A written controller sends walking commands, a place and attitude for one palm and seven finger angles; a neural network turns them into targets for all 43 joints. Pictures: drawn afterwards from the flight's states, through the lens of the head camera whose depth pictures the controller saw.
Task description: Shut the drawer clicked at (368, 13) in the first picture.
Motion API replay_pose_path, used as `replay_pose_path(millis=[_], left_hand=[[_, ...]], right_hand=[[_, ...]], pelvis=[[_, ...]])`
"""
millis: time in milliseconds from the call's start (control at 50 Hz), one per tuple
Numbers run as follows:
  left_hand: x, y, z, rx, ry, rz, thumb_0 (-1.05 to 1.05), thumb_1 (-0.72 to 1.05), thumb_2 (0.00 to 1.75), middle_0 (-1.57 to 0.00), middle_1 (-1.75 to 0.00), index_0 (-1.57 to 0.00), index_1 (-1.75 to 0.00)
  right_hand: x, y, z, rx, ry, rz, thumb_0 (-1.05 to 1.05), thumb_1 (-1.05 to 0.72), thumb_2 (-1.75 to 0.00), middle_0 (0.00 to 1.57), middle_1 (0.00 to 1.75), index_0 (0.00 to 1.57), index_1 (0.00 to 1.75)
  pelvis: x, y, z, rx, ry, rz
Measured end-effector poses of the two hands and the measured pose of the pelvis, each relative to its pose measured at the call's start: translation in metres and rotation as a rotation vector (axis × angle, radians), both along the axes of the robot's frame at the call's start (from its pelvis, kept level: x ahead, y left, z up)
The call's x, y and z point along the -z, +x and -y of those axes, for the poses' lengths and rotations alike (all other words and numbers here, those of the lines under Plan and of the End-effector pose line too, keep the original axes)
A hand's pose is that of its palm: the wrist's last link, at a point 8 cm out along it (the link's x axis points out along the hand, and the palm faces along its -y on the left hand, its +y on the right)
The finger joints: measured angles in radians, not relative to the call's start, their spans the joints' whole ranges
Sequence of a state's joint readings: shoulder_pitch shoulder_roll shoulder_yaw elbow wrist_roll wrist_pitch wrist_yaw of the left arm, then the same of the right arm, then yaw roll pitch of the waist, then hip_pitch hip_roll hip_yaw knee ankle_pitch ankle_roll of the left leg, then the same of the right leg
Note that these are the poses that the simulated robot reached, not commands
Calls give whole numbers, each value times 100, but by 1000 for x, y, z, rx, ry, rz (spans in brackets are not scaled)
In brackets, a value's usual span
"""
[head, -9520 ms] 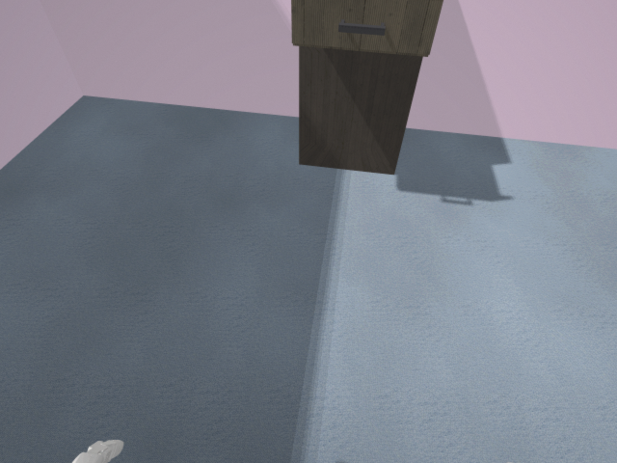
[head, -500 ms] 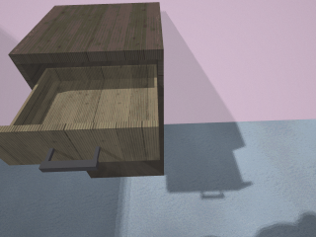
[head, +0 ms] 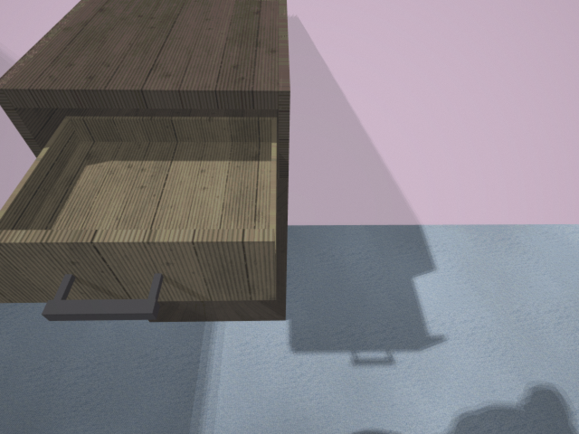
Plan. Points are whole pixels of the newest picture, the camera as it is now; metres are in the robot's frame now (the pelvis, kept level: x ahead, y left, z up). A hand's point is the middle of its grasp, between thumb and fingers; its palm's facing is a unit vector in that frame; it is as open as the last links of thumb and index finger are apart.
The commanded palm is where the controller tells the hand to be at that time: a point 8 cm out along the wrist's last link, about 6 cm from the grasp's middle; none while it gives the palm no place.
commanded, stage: look again from close up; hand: left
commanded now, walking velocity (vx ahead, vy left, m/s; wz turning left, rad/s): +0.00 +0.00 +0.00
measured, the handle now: (107, 295) +0.28 +0.27 +0.04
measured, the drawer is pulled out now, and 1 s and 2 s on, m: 0.29 0.29 0.29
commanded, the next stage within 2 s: shuffle to correct the standing spot in 0.02 s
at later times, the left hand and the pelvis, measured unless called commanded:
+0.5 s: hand out of the picture -0.01 +0.21 -0.19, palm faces +0.10 -0.97 -0.23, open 7.4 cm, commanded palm none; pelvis +0.00 +0.02 -0.01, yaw +2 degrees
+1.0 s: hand out of the picture +0.01 +0.20 -0.18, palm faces +0.03 -0.98 -0.21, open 7.3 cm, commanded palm none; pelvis +0.00 +0.02 -0.01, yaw +2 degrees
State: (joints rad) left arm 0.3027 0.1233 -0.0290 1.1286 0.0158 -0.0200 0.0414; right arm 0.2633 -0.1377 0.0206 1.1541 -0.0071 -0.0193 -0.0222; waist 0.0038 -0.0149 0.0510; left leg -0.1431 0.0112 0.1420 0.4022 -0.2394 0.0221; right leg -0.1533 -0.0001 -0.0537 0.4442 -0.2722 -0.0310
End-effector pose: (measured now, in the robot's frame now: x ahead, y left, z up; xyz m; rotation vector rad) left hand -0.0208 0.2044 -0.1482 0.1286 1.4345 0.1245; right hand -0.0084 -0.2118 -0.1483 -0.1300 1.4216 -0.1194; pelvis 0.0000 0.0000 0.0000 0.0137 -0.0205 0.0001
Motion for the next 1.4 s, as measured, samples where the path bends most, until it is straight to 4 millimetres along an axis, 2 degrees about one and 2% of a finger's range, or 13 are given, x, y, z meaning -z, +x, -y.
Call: replay_pose_path(millis=[240,380,500,600,680,780,900,1040,1200,1400], left_hand=[[0,6,1,-19,14,4,1,92,89,-20,-29,-20,-30],[3,8,-25,-79,63,56,1,91,89,-20,-29,-20,-30],[13,7,-52,-82,68,45,1,91,89,-20,-29,-20,-30],[5,17,-58,-61,71,61,1,91,89,-20,-29,-19,-30],[2,23,-52,-45,73,94,0,91,89,-20,-29,-19,-30],[-5,21,-43,-24,66,82,1,93,89,-20,-29,-20,-30],[-1,18,-36,-4,57,80,1,92,89,-20,-29,-20,-30],[0,31,-43,0,58,108,1,92,89,-20,-29,-20,-30],[-3,46,-50,1,67,133,1,91,89,-20,-29,-20,-30],[-1,40,-50,-2,51,89,1,91,89,-20,-29,-20,-30]], right_hand=[[2,7,6,-5,0,-9,0,-92,-90,19,29,20,30],[6,25,7,-44,-24,-4,0,-91,-90,19,29,20,30],[2,49,-4,-66,-56,99,0,-91,-90,19,29,20,30],[1,55,-15,-73,-41,129,0,-92,-90,19,29,20,30],[7,55,-15,-70,-20,133,0,-93,-90,20,29,20,30],[4,50,-9,-46,-13,121,0,-94,-90,20,29,20,30],[2,37,-2,-38,-20,100,0,-93,-90,20,29,20,30],[6,26,-8,-39,-16,80,0,-92,-90,19,29,20,30],[7,24,-19,-44,-1,54,1,-92,-90,19,29,20,30],[2,31,-20,-41,-15,44,1,-92,-90,19,29,20,30]], pelvis=[[2,5,5,-9,2,-6],[9,-1,-5,-51,3,-5],[14,-4,-22,-42,13,8],[10,-7,-27,-38,17,-4],[11,-8,-24,-34,30,-12],[5,-5,-21,-34,11,-6],[6,-3,-18,-40,-17,-14],[9,3,-23,-42,-14,0],[7,7,-26,-39,-6,7],[4,12,-28,-31,-3,1]])
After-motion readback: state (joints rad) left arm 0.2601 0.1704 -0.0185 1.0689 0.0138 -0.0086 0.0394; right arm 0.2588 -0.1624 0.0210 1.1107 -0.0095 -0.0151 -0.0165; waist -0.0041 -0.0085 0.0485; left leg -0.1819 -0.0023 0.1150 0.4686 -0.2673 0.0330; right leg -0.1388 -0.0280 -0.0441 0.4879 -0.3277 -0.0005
